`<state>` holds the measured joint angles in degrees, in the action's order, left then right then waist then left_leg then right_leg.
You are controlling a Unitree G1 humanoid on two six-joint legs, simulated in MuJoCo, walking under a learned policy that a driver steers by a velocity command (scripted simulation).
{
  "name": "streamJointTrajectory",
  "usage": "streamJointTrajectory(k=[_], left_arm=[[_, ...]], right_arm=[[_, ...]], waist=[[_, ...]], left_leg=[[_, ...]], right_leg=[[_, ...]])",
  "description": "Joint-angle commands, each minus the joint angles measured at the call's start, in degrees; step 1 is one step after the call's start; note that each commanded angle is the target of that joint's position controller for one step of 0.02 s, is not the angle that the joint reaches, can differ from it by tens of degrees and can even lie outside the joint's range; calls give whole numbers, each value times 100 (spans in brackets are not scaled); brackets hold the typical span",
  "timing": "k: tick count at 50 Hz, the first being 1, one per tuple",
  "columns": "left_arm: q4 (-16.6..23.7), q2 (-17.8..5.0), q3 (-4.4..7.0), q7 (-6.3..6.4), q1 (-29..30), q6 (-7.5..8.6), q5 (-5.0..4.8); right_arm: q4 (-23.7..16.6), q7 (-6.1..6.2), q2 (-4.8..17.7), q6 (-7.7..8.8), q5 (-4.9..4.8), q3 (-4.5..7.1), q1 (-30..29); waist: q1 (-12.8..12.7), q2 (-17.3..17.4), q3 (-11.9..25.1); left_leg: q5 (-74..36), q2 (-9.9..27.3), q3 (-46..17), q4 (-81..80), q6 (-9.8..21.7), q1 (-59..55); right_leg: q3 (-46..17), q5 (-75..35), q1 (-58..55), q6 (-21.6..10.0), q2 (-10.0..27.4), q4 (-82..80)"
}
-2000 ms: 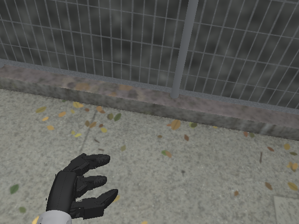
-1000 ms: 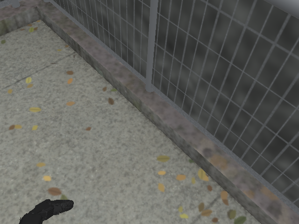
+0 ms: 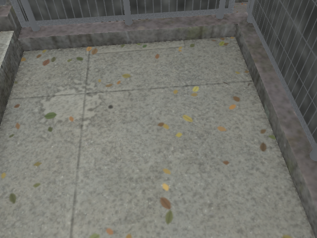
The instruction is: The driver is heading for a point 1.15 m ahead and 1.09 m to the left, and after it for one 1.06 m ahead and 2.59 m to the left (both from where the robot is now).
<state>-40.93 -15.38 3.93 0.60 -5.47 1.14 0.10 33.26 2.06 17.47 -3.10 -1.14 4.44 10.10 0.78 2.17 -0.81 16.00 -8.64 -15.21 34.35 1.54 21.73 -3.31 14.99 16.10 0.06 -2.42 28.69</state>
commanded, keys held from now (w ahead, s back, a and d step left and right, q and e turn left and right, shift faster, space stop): q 1.00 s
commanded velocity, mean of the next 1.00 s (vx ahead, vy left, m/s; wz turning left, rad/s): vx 0.00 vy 0.00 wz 0.60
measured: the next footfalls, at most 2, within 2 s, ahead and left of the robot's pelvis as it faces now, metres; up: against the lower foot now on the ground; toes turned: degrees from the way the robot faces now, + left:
left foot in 0.40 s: +0.00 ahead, +0.16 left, +0.00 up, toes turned +15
right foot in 0.90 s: +0.07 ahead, -0.04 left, +0.00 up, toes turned +36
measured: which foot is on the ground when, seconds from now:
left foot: up 0.00-0.38, down 0.40-0.90, up 0.92-1.00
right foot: down 0.00-0.40, up 0.42-0.88, down 0.90-1.00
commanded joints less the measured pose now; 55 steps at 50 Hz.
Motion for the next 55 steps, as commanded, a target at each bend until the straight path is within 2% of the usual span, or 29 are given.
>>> streamJointTrajectory(k=[1,2,4,7,9,14,18,19,20,21,22,23,25,26,29,35,39,42,43,44,45,46,47,48,49,50,52,54,55], left_arm=[[343,-1207,346,45,-261,1,263],[450,-919,270,97,3,9,161],[541,-573,164,139,336,-32,36],[485,-669,160,198,84,-102,52],[415,-799,205,228,-211,-152,76],[341,-1141,301,160,-162,-108,13],[273,-1216,330,98,-60,-32,-188],[195,-1071,298,85,-230,-17,-210],[92,-814,236,53,-579,-5,-87],[364,-405,66,4,-588,-4,290],[532,-665,143,64,-6,-5,176],[583,-836,200,108,291,-44,24],[458,-841,246,201,172,-99,63],[442,-847,259,212,45,-114,95],[371,-745,244,160,-191,-129,35],[530,-564,154,46,92,-103,51],[559,-605,162,-46,64,-36,-57],[464,-704,246,-3,-204,65,-120],[362,-719,277,-12,-393,91,-65],[290,-805,312,-16,-626,107,4],[301,-1098,378,13,-693,32,192],[373,-1345,409,21,-624,-18,372],[539,-1058,347,54,-374,9,334],[634,-739,248,117,-43,-16,237],[684,-586,185,140,180,-62,121],[711,-575,165,169,257,-63,54],[708,-587,159,214,108,-111,121],[649,-649,168,271,-204,-167,131],[613,-826,241,287,-409,-190,107]], right_arm=[[-470,-4,921,155,73,323,222],[-361,-33,1156,147,43,418,282],[-122,-16,933,13,5,403,377],[-255,-48,538,-29,-43,264,100],[-410,-60,441,-7,-39,202,-233],[-469,-144,392,-56,19,134,-296],[-367,-241,512,-100,5,210,84],[-275,-232,596,-95,10,262,304],[-220,-172,937,-76,1,382,589],[-392,-66,1618,-40,32,495,650],[-432,-147,1448,104,231,422,714],[-345,-189,1266,204,255,368,602],[-314,-144,934,245,58,260,44],[-332,-117,890,226,25,215,-140],[-337,-43,752,234,109,145,-211],[-300,32,996,159,81,242,-148],[-319,-24,963,111,27,237,-182],[-355,-1,947,142,-37,265,-376],[-374,3,961,112,-35,274,-462],[-370,9,872,78,-40,259,-451],[-351,-23,430,72,-3,136,-131],[-472,-55,562,133,-19,167,-61],[-336,-80,1035,184,72,313,102],[-176,-94,1088,172,-22,365,145],[-30,-79,945,107,-41,341,237],[-14,-76,899,61,-15,338,263],[-82,-113,775,34,-111,306,64],[-249,-102,628,43,-133,227,-249],[-331,-109,629,49,-121,216,-366]], waist=[[-52,-1801,689],[63,-1251,596],[117,-873,360],[-77,-1006,219],[-298,-1156,311],[-360,-1346,420],[-79,-1279,448],[-2,-1083,491],[8,-210,651],[-192,1739,745],[302,1326,1142],[314,789,883],[41,409,562],[-75,498,531],[-147,568,684],[-17,538,522],[7,664,584],[-192,755,634],[-315,717,626],[-355,609,686],[-119,-470,792],[-44,-1920,489],[-6,-1403,458],[116,-1007,341],[199,-832,214],[178,-892,143],[24,-1024,110],[-173,-1189,153],[-306,-1190,268]], left_leg=[[2249,33,375,2422,-269,1354],[1803,360,427,3181,-410,1380],[1115,424,581,3775,-587,1453],[660,555,1027,3488,-723,1570],[631,737,1161,2866,-786,1676],[675,1032,1560,1329,-659,549],[-251,899,1856,-290,-259,-417],[-725,766,1827,-814,-74,-985],[-2111,1100,1150,-1136,192,-1920],[-4312,2681,-1042,-1036,1034,-2755],[-3967,3116,-1517,-1241,1966,-2290],[-3183,2761,-1066,-1390,1797,-2038],[-2284,2208,-530,-1405,1192,-1711],[-2423,2073,-395,-1422,1133,-1471],[-2549,1861,-255,-1411,1151,-1365],[-1468,1829,-911,-1395,1239,-1185],[-1734,1779,-1377,-1199,1211,-1115],[-1868,1577,-1625,-1011,955,-1090],[-1880,1410,-1583,-910,784,-930],[-1390,1197,-1396,-672,574,-707],[71,501,-514,563,237,70],[2286,-316,407,1790,-89,1240],[2240,169,368,3186,-330,1307],[1780,332,454,3641,-409,1291],[1414,410,531,3817,-492,1293],[1064,440,565,4038,-554,1438],[789,392,892,4065,-628,1367],[716,545,1072,3491,-668,1563],[697,723,1199,3125,-708,1654]], right_leg=[[-2519,-3307,-1111,-1747,2786,-1036],[-2074,-3011,-958,-1684,2656,-985],[-1070,-2501,-839,-1187,1879,-843],[-416,-2605,-970,-1175,1603,-941],[-357,-2661,-1419,-1260,1737,-937],[92,-2507,-1095,-1224,1939,-964],[311,-2190,-886,-893,1981,-454],[508,-1850,-601,-623,1831,-57],[994,-939,134,-158,1475,891],[1304,2351,1842,439,673,2799],[347,2547,2242,491,390,3812],[110,2106,2311,402,487,4128],[-40,1212,2320,307,639,3882],[-12,916,2118,336,569,3911],[43,485,1801,402,380,3658],[-109,554,1419,451,178,2106],[-183,728,884,377,4,1391],[-166,490,309,315,-51,546],[-59,26,-139,280,-76,-81],[-164,-534,-630,117,223,-673],[-1101,-1429,-1364,-286,1286,-784],[-2654,-2581,-1135,-1490,2493,-1111],[-2683,-2738,-811,-1901,2858,-1131],[-1992,-2487,-656,-1641,2474,-1039],[-1390,-2172,-588,-1318,2004,-965],[-1053,-2170,-667,-1160,1782,-899],[-420,-2304,-662,-1112,1401,-971],[-333,-2308,-1100,-1250,1507,-987],[-334,-1723,-1420,-1264,1635,-1108]])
